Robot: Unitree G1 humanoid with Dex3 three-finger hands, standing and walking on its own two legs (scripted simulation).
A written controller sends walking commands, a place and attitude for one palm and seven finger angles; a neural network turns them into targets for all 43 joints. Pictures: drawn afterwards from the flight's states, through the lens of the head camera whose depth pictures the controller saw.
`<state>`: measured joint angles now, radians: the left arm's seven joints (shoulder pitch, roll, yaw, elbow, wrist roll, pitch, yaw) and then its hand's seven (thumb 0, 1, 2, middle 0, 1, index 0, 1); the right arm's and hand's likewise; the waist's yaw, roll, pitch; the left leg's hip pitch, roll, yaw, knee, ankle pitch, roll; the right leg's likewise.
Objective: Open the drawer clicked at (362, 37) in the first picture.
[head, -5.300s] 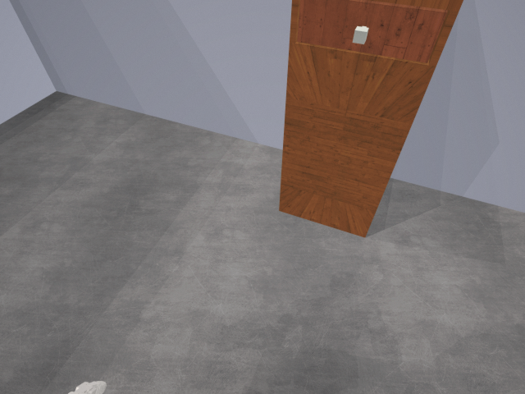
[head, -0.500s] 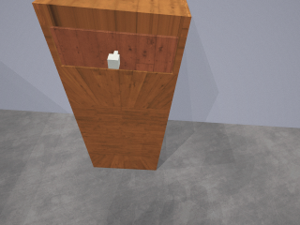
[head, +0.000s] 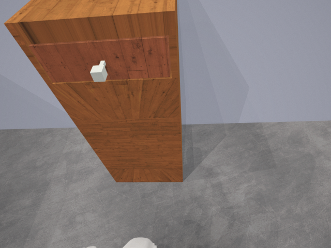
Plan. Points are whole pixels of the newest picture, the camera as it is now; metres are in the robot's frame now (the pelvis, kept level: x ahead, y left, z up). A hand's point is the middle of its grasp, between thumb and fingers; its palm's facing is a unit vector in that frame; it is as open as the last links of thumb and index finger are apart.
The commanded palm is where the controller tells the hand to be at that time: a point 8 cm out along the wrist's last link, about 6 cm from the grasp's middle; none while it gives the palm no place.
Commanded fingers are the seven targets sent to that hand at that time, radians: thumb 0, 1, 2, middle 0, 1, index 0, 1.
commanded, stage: come to a stop and stand still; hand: left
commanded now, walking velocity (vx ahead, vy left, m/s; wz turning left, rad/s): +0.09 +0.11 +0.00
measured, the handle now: (100, 69) +0.54 +0.22 +0.14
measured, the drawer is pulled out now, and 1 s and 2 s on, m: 0.00 0.00 0.00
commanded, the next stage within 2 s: look again from close up in 0.50 s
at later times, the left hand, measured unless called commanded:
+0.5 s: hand out of the picture -0.04 +0.23 -0.17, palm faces +0.04 -0.99 -0.16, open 7.4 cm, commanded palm none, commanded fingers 0.00 0.90 0.90 -0.20 -0.30 -0.20 -0.30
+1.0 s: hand out of the picture +0.05 +0.21 -0.18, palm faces +0.05 -0.98 -0.21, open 7.3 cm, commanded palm none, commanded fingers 0.00 0.90 0.90 -0.20 -0.30 -0.20 -0.30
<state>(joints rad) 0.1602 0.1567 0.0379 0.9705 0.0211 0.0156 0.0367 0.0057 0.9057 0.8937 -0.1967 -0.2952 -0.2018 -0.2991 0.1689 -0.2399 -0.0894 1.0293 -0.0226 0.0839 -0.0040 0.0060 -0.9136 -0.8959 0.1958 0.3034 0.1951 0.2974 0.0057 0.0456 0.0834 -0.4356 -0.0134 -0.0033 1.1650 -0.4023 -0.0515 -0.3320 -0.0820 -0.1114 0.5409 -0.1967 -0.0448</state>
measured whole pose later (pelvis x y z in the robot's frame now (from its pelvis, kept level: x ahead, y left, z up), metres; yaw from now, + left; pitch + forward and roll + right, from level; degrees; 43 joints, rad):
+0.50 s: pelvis -0.03 +0.05 +0.01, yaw +0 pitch +2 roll +0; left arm 0.31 0.20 0.05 1.11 0.02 0.04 0.00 0.01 0.91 0.89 -0.19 -0.29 -0.20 -0.30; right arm 0.38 -0.10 -0.01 1.13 -0.02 -0.01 -0.04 0.01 -0.91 -0.90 0.20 0.30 0.20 0.30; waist -0.01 -0.05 -0.02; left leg -0.08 0.00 0.05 0.30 -0.24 0.02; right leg -0.41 -0.03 -0.03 0.88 -0.32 0.03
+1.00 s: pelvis +0.00 +0.03 -0.01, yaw +0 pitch -1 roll -1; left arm 0.27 0.16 0.02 1.00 0.01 -0.01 0.05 0.01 0.93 0.89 -0.20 -0.30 -0.20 -0.30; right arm 0.21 -0.17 -0.03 1.02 -0.02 -0.01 -0.04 0.01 -0.91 -0.90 0.20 0.30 0.20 0.30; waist -0.01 0.01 -0.02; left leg -0.16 0.05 0.05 0.58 -0.41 -0.01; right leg -0.20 -0.01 -0.09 0.56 -0.35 -0.01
